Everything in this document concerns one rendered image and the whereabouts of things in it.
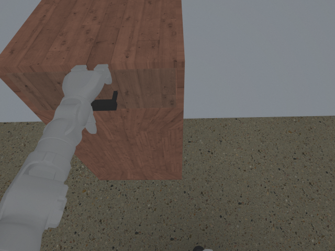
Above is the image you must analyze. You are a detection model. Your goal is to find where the cabinet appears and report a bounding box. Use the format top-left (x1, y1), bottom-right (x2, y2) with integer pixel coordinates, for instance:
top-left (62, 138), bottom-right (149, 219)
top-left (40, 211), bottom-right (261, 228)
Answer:
top-left (0, 0), bottom-right (185, 180)

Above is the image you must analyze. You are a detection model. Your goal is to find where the drawer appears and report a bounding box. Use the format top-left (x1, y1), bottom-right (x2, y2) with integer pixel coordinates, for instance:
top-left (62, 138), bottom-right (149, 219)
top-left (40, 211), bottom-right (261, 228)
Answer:
top-left (6, 68), bottom-right (176, 110)

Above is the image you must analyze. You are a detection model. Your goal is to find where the robot left hand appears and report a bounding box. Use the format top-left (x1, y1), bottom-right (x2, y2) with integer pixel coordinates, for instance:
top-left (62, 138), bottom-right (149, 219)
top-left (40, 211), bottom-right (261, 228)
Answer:
top-left (62, 64), bottom-right (112, 134)

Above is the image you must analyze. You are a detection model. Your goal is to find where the robot left upper arm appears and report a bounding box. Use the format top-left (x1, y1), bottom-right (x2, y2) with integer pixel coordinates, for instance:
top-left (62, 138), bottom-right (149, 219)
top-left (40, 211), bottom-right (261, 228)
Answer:
top-left (0, 174), bottom-right (69, 251)

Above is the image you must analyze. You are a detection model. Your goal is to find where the handle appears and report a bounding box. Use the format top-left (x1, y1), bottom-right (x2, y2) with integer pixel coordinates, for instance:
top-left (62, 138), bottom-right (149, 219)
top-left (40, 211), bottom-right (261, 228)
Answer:
top-left (91, 91), bottom-right (118, 111)

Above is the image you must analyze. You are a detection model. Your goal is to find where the robot left forearm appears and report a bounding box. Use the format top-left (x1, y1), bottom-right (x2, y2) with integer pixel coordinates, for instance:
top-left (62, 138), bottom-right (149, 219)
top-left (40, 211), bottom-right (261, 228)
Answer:
top-left (0, 95), bottom-right (91, 219)

